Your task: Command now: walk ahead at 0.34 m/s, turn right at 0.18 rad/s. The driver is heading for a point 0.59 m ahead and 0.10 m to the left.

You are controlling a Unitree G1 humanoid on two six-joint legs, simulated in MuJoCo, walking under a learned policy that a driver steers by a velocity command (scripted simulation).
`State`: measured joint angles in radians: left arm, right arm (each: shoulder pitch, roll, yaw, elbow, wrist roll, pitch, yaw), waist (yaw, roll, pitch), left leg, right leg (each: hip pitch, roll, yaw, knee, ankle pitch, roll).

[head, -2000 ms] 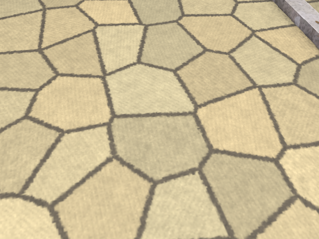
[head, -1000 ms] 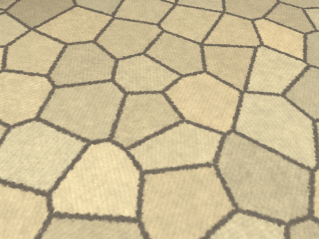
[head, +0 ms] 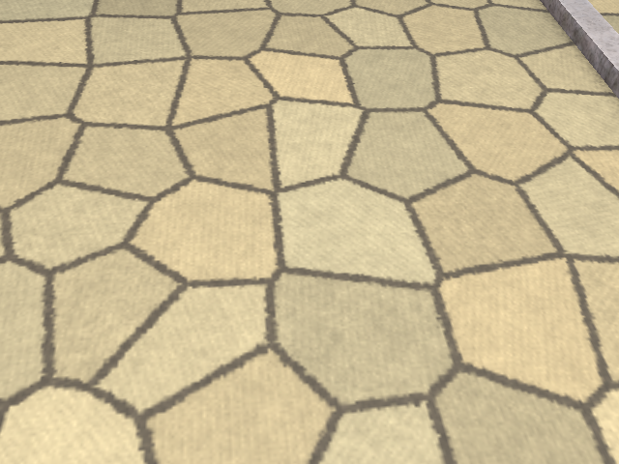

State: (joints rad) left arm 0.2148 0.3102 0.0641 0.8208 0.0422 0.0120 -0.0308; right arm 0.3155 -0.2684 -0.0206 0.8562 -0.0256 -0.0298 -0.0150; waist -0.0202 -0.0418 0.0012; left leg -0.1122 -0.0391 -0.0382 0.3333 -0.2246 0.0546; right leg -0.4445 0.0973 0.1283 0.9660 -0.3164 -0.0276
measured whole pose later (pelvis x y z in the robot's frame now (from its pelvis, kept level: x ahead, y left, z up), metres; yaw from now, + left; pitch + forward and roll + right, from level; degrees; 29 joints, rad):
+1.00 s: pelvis +0.45 +0.03 -0.01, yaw +23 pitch +0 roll +0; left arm 0.21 0.24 0.03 0.83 0.03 -0.04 0.01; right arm 0.20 -0.26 -0.05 0.87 -0.01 -0.04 0.01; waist 0.01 -0.01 0.11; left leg -0.24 -0.13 0.06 0.40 -0.16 0.15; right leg -0.51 -0.08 0.00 1.17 -0.35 0.01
